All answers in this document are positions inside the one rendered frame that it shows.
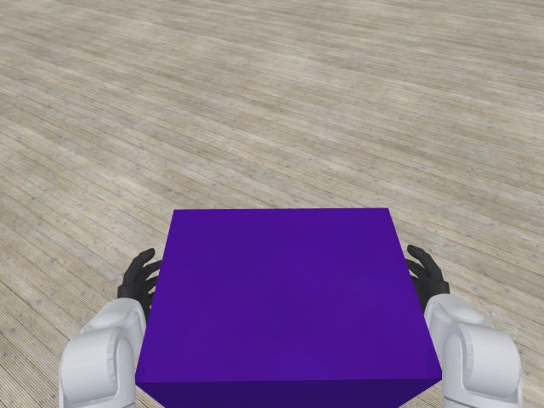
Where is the right robot forearm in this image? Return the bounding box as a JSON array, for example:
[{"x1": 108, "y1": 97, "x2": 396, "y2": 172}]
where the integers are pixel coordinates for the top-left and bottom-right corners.
[{"x1": 424, "y1": 294, "x2": 523, "y2": 408}]

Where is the robot left hand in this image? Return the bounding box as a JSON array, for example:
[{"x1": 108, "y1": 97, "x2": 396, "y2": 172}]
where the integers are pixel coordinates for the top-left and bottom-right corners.
[{"x1": 117, "y1": 248, "x2": 162, "y2": 325}]

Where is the robot right hand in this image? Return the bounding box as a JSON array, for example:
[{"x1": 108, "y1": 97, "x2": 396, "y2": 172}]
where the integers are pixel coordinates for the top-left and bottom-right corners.
[{"x1": 405, "y1": 245, "x2": 450, "y2": 315}]

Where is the left robot forearm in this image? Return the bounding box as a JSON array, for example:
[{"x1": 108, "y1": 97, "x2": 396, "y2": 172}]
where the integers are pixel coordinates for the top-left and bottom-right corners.
[{"x1": 59, "y1": 297, "x2": 146, "y2": 408}]

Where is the carton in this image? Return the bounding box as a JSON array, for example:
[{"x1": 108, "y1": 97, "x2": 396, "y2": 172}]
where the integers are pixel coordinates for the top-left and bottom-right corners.
[{"x1": 135, "y1": 207, "x2": 442, "y2": 408}]

